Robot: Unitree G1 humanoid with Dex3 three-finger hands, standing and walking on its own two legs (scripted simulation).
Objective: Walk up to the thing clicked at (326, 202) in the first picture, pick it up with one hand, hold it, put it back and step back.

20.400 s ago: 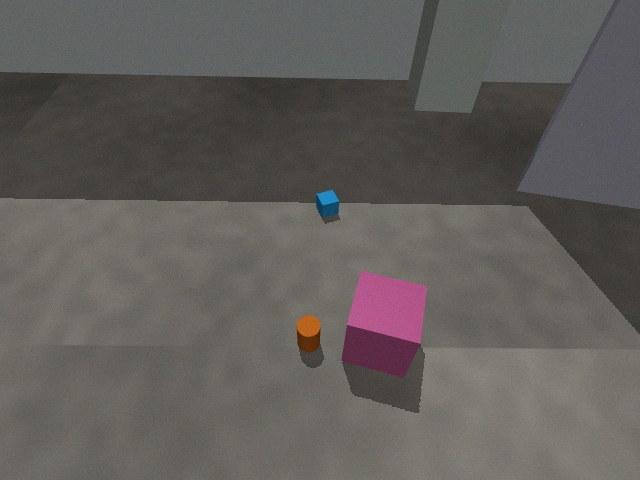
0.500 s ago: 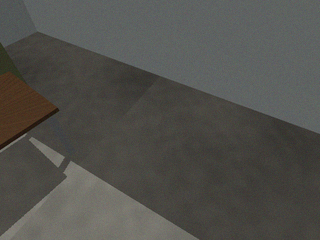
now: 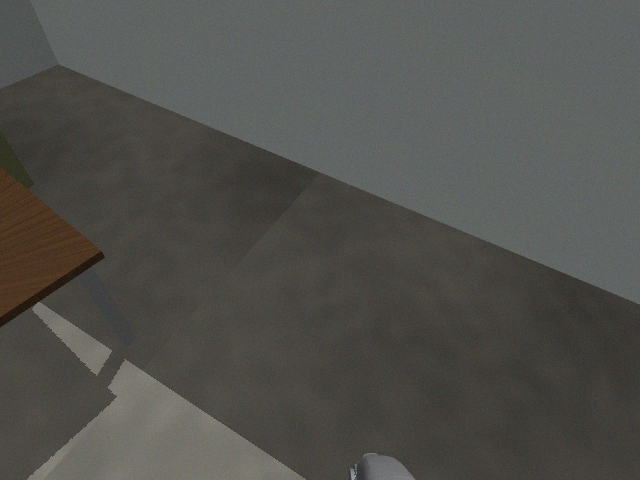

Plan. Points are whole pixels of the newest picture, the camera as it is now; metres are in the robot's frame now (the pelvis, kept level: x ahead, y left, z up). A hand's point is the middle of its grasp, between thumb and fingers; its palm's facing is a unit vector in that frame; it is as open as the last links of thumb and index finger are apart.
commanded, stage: walk up
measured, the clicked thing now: out of the picture -0.31 -0.90 -0.73
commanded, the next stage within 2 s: none
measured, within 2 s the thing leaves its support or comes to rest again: neither
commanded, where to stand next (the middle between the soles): +0.84 -0.06 m, yaw -1 degrees
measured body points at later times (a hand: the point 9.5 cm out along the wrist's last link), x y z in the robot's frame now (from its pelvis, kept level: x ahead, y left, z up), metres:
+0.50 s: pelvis +0.24 -0.05 +0.00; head +0.25 -0.08 +0.45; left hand +0.30 +0.26 -0.09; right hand +0.30 -0.38 -0.12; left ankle +0.31 +0.12 -0.68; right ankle +0.23 -0.16 -0.74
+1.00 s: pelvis +0.46 -0.03 +0.00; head +0.48 +0.00 +0.45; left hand +0.55 +0.29 -0.12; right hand +0.51 -0.34 -0.09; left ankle +0.44 +0.10 -0.74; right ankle +0.54 -0.19 -0.69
